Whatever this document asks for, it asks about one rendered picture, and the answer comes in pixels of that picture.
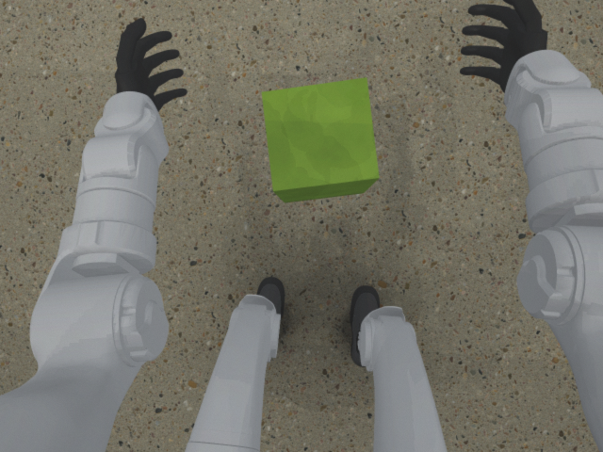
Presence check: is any robot right shin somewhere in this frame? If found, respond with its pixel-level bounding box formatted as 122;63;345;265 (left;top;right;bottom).
358;306;416;351

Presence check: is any right robot upper arm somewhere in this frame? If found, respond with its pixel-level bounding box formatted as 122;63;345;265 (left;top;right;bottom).
516;225;603;452

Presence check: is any carton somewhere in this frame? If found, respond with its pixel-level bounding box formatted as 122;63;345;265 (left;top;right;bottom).
262;77;380;203

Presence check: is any left robot upper arm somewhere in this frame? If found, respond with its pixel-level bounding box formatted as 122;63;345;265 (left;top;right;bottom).
0;273;169;452

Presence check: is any robot right hand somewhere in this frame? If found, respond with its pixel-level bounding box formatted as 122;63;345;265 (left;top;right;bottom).
460;0;547;93

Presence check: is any robot right thigh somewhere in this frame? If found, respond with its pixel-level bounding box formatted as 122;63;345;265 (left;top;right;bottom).
360;315;448;452

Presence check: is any robot right forearm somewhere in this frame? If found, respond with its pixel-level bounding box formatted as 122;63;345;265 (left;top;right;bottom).
504;50;603;234

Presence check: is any robot left forearm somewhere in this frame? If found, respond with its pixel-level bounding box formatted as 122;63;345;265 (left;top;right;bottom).
30;91;169;360

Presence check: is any robot left hand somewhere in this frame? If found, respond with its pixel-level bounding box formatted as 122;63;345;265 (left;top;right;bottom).
115;18;187;112

